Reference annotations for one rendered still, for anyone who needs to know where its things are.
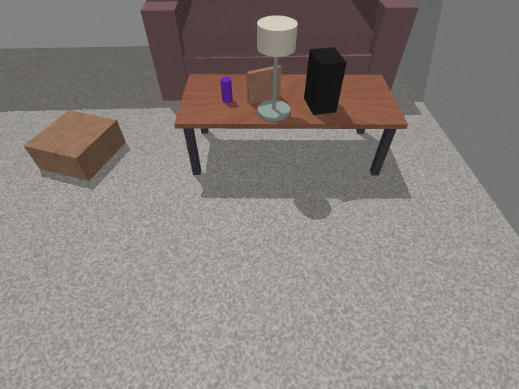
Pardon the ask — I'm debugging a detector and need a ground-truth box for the coffee table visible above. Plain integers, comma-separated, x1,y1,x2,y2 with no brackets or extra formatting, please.
174,75,408,175

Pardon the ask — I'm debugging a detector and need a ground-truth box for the desk lamp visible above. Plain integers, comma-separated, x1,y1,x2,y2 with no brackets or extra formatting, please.
257,15,298,122

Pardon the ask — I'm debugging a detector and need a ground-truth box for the sofa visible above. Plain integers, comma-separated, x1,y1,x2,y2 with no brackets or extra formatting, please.
140,0,418,101

